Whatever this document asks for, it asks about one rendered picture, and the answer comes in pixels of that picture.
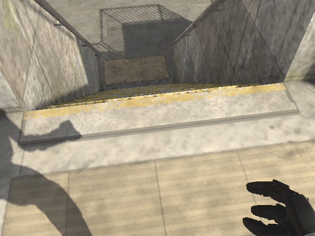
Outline stairs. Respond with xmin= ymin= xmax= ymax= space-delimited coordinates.
xmin=40 ymin=83 xmax=261 ymax=110

